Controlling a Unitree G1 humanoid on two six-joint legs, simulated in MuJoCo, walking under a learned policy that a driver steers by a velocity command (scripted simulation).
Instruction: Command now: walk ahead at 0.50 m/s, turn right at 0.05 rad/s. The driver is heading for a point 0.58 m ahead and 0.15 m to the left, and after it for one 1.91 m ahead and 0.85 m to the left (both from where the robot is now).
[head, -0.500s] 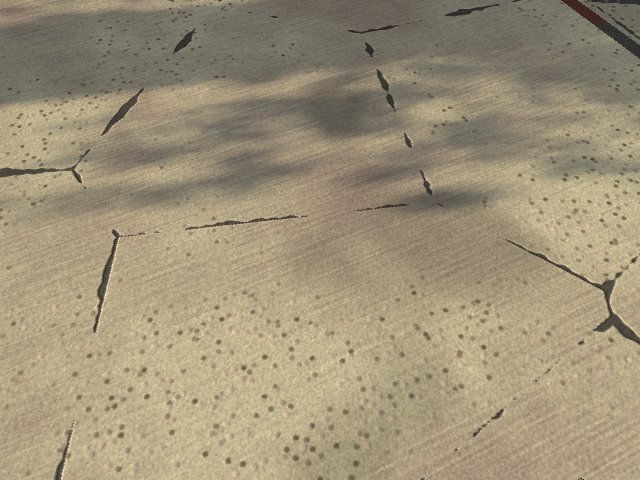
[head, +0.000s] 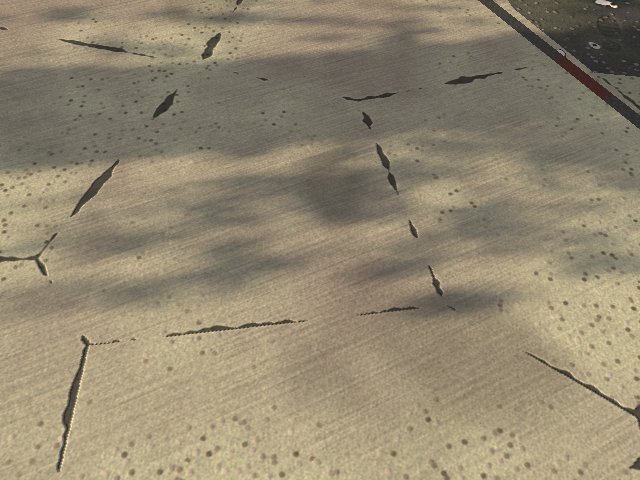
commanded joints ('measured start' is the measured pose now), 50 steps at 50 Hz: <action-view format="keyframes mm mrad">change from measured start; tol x32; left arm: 1 60 48 8 -35 13 13 -15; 14 -382 22 -18 -160 -2 10 -22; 21 118 265 63 -50 42 -27 22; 50 -45 73 37 -104 15 111 22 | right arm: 1 89 -75 -13 3 10 -30 1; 50 -71 -138 -55 -122 7 115 -25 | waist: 1 7 97 -41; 17 -34 102 24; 21 71 -238 -371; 50 10 156 -126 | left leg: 1 132 269 -298 -280 206 129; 18 314 250 -209 -71 653 79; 22 -351 33 -134 791 -329 15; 40 -29 37 8 135 23 -2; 41 60 26 -2 31 147 23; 43 294 471 -557 10 1359 253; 47 -4 242 -450 -232 -202 168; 50 -61 181 -433 -304 -385 127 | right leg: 1 -148 -79 13 -12 48 21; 15 -223 -69 -77 -561 271 49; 19 223 -20 -71 -713 201 -13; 21 718 -506 563 -814 50 -184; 23 473 -418 434 -899 -47 -143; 30 209 -295 -91 -870 976 -81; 41 189 -253 -247 -404 698 -18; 43 -146 44 -183 129 -434 93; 50 -54 -23 -40 -135 -102 104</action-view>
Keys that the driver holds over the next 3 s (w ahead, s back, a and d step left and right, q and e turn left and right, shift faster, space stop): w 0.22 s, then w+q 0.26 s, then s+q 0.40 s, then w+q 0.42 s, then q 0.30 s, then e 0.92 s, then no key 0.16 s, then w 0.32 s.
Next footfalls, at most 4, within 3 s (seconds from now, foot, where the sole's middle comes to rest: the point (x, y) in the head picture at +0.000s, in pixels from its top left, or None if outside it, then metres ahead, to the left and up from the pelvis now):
0.40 right None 0.38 -0.11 -0.77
0.84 left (283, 478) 0.48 0.09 -0.77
1.18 right None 0.45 -0.11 -0.77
1.58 left None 0.44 0.20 -0.77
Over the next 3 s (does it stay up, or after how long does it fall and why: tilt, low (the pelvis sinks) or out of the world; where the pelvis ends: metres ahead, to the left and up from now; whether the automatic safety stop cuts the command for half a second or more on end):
stays up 0.49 0.13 0.01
